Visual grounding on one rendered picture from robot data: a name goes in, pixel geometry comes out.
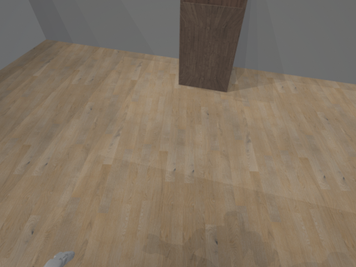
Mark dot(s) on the cabinet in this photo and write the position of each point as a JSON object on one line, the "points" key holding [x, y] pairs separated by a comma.
{"points": [[209, 36]]}

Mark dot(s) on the left robot hand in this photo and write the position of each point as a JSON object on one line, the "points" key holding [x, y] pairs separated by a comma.
{"points": [[60, 259]]}

